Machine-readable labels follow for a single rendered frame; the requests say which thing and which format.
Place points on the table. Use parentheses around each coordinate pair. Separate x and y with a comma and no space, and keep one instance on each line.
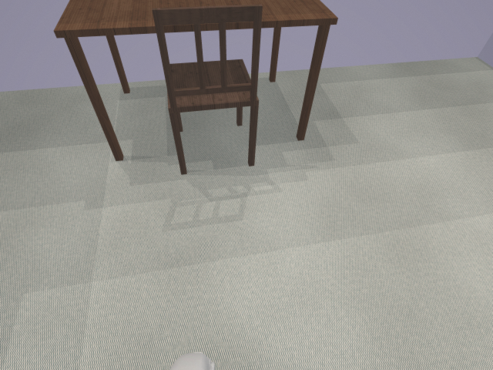
(84,18)

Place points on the robot left thigh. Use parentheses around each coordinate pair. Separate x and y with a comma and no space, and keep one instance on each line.
(193,361)

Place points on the chair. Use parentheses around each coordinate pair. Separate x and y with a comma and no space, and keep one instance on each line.
(196,86)

